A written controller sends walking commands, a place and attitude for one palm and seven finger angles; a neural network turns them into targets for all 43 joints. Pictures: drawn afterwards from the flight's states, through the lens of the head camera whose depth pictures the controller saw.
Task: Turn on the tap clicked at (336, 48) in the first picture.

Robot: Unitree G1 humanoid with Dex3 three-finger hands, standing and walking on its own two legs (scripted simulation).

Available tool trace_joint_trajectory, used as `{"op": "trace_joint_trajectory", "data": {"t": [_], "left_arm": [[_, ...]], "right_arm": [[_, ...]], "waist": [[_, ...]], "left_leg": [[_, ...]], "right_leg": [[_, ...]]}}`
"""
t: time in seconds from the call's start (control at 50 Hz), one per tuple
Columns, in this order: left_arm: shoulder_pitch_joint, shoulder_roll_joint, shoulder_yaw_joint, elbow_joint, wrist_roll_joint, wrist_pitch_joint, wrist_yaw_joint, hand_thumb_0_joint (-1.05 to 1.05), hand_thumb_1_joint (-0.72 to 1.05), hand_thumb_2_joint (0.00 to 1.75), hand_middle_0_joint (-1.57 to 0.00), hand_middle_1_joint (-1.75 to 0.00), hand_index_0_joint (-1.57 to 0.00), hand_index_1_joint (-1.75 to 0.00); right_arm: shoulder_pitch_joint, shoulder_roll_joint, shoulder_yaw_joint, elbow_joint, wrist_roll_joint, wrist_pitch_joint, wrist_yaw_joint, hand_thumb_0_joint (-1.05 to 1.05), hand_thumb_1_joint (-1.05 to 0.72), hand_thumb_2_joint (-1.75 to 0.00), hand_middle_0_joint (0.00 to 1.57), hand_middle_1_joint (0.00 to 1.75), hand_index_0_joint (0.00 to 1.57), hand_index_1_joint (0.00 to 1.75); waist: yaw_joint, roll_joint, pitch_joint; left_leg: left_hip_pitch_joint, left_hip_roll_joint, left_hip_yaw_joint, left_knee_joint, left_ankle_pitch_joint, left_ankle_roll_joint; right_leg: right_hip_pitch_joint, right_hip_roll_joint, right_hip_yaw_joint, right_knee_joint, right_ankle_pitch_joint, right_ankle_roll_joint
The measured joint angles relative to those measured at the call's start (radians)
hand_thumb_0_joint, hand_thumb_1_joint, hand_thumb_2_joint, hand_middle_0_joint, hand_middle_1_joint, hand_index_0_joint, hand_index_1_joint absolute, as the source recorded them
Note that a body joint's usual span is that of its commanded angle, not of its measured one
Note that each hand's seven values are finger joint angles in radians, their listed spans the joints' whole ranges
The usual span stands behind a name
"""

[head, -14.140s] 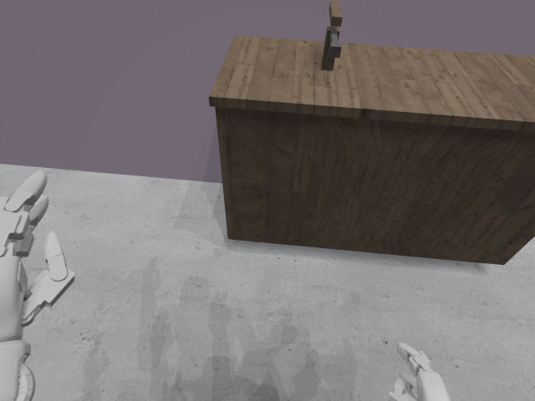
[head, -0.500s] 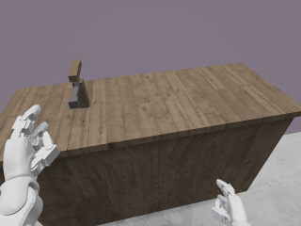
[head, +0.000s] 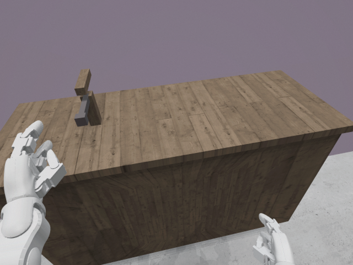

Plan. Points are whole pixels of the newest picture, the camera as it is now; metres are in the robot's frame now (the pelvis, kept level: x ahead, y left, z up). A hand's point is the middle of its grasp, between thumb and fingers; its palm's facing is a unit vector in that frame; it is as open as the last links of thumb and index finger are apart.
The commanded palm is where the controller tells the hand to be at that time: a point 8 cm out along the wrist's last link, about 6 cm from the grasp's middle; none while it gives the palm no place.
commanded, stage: reach beside the lever's end, fingers flat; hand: left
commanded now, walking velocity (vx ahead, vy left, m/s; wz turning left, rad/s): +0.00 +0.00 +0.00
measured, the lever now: (81, 119) +0.42 +0.35 +0.13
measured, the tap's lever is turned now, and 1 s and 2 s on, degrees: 0 0 0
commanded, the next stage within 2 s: push the lever round in 1.96 s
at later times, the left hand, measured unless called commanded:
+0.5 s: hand (61, 152) +0.26 +0.30 +0.17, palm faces +0.59 -0.81 -0.07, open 7.5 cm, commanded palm +0.22 +0.33 +0.16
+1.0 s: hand (60, 140) +0.31 +0.34 +0.15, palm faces +0.60 -0.80 -0.06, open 7.6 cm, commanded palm +0.27 +0.36 +0.15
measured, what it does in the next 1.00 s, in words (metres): stands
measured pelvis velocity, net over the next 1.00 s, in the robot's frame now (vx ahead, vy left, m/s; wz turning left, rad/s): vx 0.01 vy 0.02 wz -0.03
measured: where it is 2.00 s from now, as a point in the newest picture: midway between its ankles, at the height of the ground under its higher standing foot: outside the picture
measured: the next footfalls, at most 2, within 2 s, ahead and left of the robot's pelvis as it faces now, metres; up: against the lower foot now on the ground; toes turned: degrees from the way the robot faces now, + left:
none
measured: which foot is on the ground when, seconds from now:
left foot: down 0.00-1.00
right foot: down 0.00-1.00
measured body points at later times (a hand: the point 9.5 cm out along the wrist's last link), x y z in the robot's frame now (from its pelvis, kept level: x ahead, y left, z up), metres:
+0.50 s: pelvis +0.01 +0.00 +0.00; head -0.02 -0.02 +0.45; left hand +0.22 +0.34 +0.17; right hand +0.21 -0.22 -0.08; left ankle +0.03 +0.13 -0.74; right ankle +0.02 -0.06 -0.74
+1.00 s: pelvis +0.01 +0.02 +0.00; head +0.00 +0.00 +0.45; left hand +0.27 +0.38 +0.16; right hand +0.19 -0.22 -0.09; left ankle +0.03 +0.13 -0.74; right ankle +0.02 -0.06 -0.74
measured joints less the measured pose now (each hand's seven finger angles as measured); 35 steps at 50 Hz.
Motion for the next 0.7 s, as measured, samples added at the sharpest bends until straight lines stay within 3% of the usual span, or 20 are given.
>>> {"op": "trace_joint_trajectory", "data": {"t": [0.32, 0.7], "left_arm": [[-0.063, 0.04, 0.092, 0.156, -0.016, -0.049, -0.027, 0.01, 0.9, 0.9, -0.2, -0.3, -0.2, -0.3], [-0.251, 0.081, 0.124, 0.4, 0.005, -0.108, -0.04, 0.01, 0.9, 0.9, -0.18, -0.25, -0.18, -0.25]], "right_arm": [[0.035, -0.017, -0.024, -0.001, 0.008, 0.001, -0.008, 0.01, -0.9, -0.9, 0.21, 0.3, 0.2, 0.3], [0.045, -0.016, -0.028, -0.001, 0.009, 0.0, -0.025, 0.01, -0.9, -0.9, 0.21, 0.3, 0.2, 0.3]], "waist": [[-0.023, -0.017, -0.018], [-0.042, -0.027, -0.018]], "left_leg": [[-0.031, 0.003, 0.019, 0.001, -0.012, -0.002], [-0.084, -0.009, 0.029, 0.025, -0.023, 0.012]], "right_leg": [[-0.047, 0.002, 0.018, 0.024, -0.016, -0.004], [-0.104, -0.01, 0.027, 0.053, -0.028, 0.009]]}}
